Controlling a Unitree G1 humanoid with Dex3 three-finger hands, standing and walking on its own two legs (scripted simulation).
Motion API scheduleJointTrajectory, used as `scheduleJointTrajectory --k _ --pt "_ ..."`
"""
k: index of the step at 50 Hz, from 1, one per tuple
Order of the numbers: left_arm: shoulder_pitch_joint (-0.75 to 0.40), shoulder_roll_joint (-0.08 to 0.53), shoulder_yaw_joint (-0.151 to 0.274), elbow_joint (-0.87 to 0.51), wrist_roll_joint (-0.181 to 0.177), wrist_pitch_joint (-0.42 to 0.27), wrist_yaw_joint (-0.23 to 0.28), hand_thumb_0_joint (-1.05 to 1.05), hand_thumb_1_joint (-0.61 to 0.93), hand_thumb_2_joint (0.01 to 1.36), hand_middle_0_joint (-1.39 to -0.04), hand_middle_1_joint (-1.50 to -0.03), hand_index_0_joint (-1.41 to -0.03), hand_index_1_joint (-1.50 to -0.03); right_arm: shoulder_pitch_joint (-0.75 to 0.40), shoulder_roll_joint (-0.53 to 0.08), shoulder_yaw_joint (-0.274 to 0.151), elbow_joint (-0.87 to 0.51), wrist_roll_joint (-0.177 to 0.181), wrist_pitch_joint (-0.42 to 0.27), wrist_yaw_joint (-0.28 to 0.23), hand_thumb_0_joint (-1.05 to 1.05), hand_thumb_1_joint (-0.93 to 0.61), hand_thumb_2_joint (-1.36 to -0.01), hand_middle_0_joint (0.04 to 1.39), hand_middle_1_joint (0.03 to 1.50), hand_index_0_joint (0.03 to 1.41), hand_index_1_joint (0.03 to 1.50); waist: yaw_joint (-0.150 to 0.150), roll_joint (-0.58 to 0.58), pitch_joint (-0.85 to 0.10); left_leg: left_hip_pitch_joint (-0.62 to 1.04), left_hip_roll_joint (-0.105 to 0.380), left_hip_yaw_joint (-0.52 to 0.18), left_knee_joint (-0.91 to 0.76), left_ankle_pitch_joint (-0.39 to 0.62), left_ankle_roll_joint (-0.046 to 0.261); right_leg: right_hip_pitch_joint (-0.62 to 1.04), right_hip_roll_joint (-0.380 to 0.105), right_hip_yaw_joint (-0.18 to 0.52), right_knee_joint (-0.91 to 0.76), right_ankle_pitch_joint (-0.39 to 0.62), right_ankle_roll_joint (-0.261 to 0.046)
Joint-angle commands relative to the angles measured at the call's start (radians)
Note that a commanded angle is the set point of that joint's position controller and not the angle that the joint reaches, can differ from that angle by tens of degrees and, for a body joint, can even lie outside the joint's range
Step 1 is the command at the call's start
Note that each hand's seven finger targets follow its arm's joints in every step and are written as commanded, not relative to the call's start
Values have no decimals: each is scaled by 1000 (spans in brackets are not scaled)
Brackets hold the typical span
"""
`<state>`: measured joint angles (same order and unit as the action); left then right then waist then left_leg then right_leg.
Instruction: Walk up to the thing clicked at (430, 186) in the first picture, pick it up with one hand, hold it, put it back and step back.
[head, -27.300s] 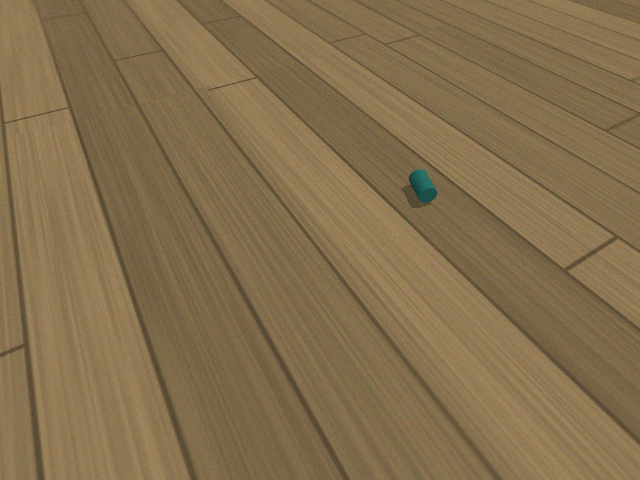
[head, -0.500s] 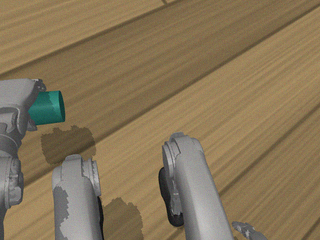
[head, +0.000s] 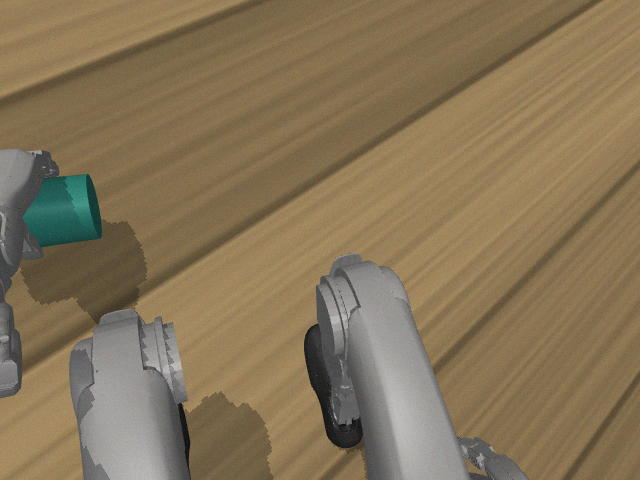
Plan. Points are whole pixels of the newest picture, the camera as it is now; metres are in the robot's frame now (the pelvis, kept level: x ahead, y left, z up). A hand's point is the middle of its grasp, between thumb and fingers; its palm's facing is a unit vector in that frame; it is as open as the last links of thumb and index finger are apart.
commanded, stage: rest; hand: left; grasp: from above
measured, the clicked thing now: (34, 213) +0.46 +0.25 -0.24
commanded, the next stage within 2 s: open in 0.96 s
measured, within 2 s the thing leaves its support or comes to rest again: neither
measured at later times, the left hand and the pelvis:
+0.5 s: hand (32, 207) +0.47 +0.25 -0.24, palm faces -0.46 -0.09 -0.88, open 10.7 cm; pelvis +0.00 +0.01 -0.02, yaw -3 degrees
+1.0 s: hand (26, 207) +0.48 +0.26 -0.25, palm faces -0.44 -0.11 -0.89, open 10.6 cm; pelvis +0.00 +0.01 -0.03, yaw -5 degrees
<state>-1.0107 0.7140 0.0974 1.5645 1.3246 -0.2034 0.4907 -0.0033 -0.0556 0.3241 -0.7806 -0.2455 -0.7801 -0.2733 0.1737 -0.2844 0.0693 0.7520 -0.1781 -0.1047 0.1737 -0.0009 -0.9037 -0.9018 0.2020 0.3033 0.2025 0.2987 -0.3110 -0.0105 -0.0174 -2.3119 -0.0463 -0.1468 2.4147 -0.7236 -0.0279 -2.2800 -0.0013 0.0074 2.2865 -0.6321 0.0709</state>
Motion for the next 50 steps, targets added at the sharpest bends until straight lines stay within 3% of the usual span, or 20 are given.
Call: scheduleJointTrajectory --k 1,5,7,8,9,15,16,17,18,21,23,25,30,35,38,41,43,45,48,50 --pt "-322 250 42 -184 0 3 86 0 862 774 -1277 -431 -1238 -471 232 -275 -90 -1 -6 -4 -3 0 -905 -901 200 300 200 300 -12 436 -780 637 13 110 -278 287 28 349 8 -169 -155 258 -93" --pt "-379 247 27 -161 5 13 106 0 812 704 -1225 -363 -1193 -397 220 -271 -77 8 -17 -10 13 0 -893 -895 201 300 200 300 -45 412 -724 573 15 117 -237 259 38 336 20 -170 -151 256 -93" --pt "-372 263 38 -147 -1 20 114 0 787 710 -1216 -343 -1178 -383 222 -274 -71 9 -17 -11 16 0 -890 -894 201 300 201 300 -39 411 -722 548 14 119 -230 260 43 355 22 -167 -152 260 -91" --pt "-393 276 46 -130 -1 19 117 0 796 706 -1214 -355 -1180 -390 231 -282 -67 13 -25 -17 22 0 -891 -894 201 300 201 300 -61 390 -696 535 15 113 -218 249 42 332 17 -174 -145 251 -89" --pt "-388 283 51 -165 -2 19 120 0 796 714 -1215 -356 -1179 -393 237 -281 -67 14 -23 -17 25 0 -889 -894 201 300 201 300 -43 413 -717 550 14 115 -224 263 44 358 23 -172 -149 260 -88" --pt "-369 298 71 -101 8 11 122 0 813 717 -1209 -396 -1181 -425 223 -299 -52 -6 -37 -33 50 0 -891 -895 201 300 200 300 -76 392 -690 527 13 99 -201 291 40 355 27 -198 -120 280 -85" --pt "-358 273 47 -52 4 12 118 0 827 712 -1218 -396 -1191 -424 234 -297 -46 14 -35 -35 53 0 -891 -895 201 300 201 300 -76 379 -660 502 12 98 -190 272 43 344 26 -197 -118 267 -86" --pt "-369 312 74 -88 5 6 119 0 839 706 -1227 -393 -1202 -420 219 -308 -47 -12 -39 -37 55 0 -892 -895 201 300 201 300 -77 386 -689 512 14 95 -188 297 45 371 31 -199 -117 290 -85" --pt "-323 262 29 -4 4 13 114 0 827 699 -1220 -400 -1195 -427 226 -296 -37 16 -35 -36 58 0 -894 -897 201 300 201 300 -66 378 -660 488 11 95 -192 265 44 364 33 -196 -119 261 -91" --pt "-320 319 77 -41 -3 11 131 0 849 694 -1229 -398 -1207 -421 225 -321 -37 -9 -42 -44 61 0 -891 -895 201 300 201 300 -59 405 -673 521 12 83 -209 277 37 357 29 -209 -116 261 -88" --pt "-343 302 55 -31 0 8 130 0 872 678 -1248 -389 -1226 -411 219 -317 -33 -3 -46 -50 69 0 -892 -896 201 300 200 300 -73 418 -654 517 15 84 -203 267 37 341 35 -214 -108 256 -88" --pt "-371 361 89 -45 12 0 136 0 881 678 -1248 -400 -1230 -420 213 -331 -29 -18 -46 -57 70 0 -893 -896 201 300 200 300 -86 406 -648 503 17 85 -173 268 40 355 37 -214 -102 267 -89" --pt "-384 401 125 -54 27 -23 155 0 925 668 -1286 -377 -1266 -399 226 -341 -23 -5 -61 -67 76 0 -895 -898 201 300 200 300 -109 409 -624 491 19 90 -141 269 42 372 38 -218 -103 274 -82" --pt "-353 330 58 18 27 -33 152 0 948 634 -1284 -384 -1273 -396 195 -342 -14 -12 -68 -81 87 0 -894 -898 201 300 200 300 -121 415 -569 487 21 72 -161 231 36 332 45 -238 -99 238 -78" --pt "-330 395 92 50 39 -29 164 0 942 638 -1279 -386 -1266 -400 197 -365 -13 -10 -72 -82 91 0 -893 -898 201 300 200 300 -107 418 -551 472 24 50 -179 208 31 309 42 -250 -84 211 -82" --pt "-371 330 43 67 38 -27 163 0 957 618 -1291 -383 -1280 -394 177 -360 -7 -23 -74 -86 99 0 -895 -900 201 301 200 301 -132 426 -517 469 29 35 -179 207 27 281 41 -251 -70 218 -82" --pt "-350 383 79 83 48 -23 173 0 921 649 -1281 -373 -1259 -397 186 -361 5 -16 -74 -84 100 0 -897 -901 201 301 200 301 -125 393 -525 444 26 43 -161 216 36 314 47 -245 -79 231 -80" --pt "-375 366 63 104 47 -21 170 0 922 621 -1274 -372 -1259 -389 192 -366 8 -14 -80 -90 105 0 -898 -901 201 301 200 301 -150 395 -505 443 28 45 -152 218 36 316 46 -242 -79 237 -80" --pt "-351 378 67 121 44 -21 178 0 904 580 -1251 -363 -1241 -374 185 -368 19 -16 -83 -96 105 0 -896 -900 201 301 200 301 -136 404 -505 461 29 32 -163 223 31 312 47 -248 -83 234 -78" --pt "-370 360 41 140 46 -22 175 0 896 581 -1245 -375 -1236 -386 170 -373 24 -22 -87 -106 109 0 -899 -901 201 301 200 301 -154 390 -471 443 30 34 -149 193 33 304 47 -247 -80 219 -79"
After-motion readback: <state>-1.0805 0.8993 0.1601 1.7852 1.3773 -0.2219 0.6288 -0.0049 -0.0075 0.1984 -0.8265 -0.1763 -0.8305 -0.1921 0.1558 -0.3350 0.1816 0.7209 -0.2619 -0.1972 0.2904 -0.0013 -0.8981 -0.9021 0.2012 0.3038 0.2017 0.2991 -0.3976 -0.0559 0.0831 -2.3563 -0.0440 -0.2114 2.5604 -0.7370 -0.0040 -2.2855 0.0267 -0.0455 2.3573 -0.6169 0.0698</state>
